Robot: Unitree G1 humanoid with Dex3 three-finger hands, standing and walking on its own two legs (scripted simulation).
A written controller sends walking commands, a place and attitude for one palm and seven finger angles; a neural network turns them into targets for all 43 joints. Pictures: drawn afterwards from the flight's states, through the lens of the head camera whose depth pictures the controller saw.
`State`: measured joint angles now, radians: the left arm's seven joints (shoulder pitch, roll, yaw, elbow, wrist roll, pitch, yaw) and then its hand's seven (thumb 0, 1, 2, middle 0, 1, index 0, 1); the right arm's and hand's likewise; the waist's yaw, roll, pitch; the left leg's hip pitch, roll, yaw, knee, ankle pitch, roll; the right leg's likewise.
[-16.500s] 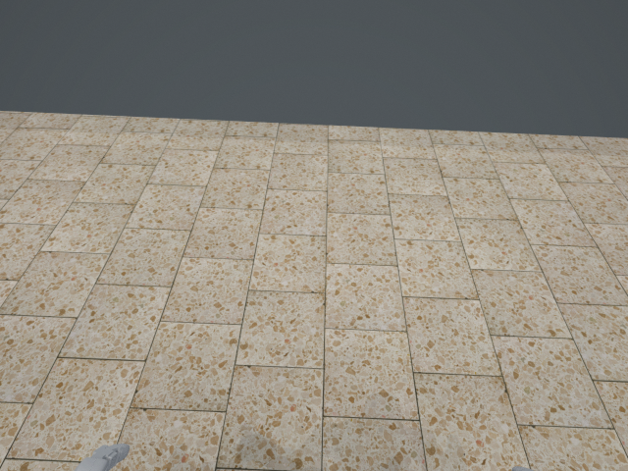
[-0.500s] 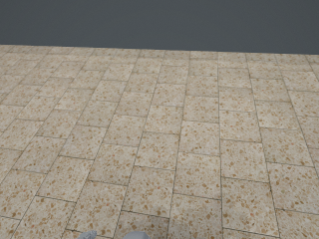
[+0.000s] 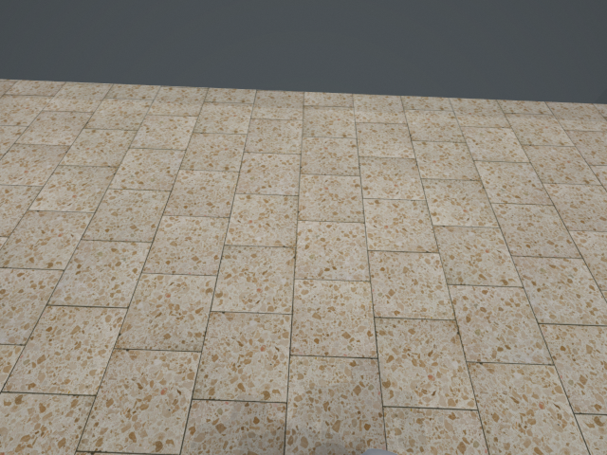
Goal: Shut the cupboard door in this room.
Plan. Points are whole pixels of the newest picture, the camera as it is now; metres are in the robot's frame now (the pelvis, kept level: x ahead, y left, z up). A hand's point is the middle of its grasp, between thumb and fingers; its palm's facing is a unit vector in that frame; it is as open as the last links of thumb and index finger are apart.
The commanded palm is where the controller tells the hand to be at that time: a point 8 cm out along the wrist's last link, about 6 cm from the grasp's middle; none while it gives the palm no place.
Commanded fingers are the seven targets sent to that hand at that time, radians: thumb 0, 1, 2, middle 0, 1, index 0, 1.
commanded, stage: turn or walk to find it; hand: left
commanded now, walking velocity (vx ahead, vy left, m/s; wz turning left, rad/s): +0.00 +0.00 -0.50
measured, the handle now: out of the picture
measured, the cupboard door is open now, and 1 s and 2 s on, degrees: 83 83 83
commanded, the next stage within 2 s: none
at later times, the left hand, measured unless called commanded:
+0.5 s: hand out of the picture +0.09 +0.16 -0.16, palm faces -0.19 -0.95 -0.23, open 7.3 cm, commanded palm none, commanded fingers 0.00 0.90 0.90 -0.20 -0.30 -0.20 -0.30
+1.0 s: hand (218, 452) +0.14 +0.14 -0.16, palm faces -0.49 -0.84 -0.24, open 7.4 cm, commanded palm none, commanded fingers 0.00 0.90 0.90 -0.20 -0.30 -0.20 -0.30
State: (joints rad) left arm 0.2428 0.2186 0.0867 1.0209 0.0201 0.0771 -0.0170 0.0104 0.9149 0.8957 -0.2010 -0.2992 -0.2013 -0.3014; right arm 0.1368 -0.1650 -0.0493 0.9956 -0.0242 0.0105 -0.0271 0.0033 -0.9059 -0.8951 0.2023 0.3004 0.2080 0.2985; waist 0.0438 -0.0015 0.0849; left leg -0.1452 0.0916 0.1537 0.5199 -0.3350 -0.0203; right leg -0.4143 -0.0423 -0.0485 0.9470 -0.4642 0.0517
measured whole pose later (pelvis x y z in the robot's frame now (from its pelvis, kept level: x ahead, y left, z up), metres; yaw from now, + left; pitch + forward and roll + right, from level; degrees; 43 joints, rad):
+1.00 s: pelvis -0.04 +0.01 +0.00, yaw -31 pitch +0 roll +0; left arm 0.14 0.24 0.08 0.96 0.02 0.08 -0.03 0.01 0.91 0.90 -0.20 -0.30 -0.20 -0.30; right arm 0.26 -0.18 -0.05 0.96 -0.02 0.00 -0.02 0.01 -0.90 -0.90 0.20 0.30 0.21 0.30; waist -0.02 0.01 0.09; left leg -0.19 0.11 0.24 0.53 -0.32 -0.01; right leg -0.40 -0.05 -0.05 0.88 -0.46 0.07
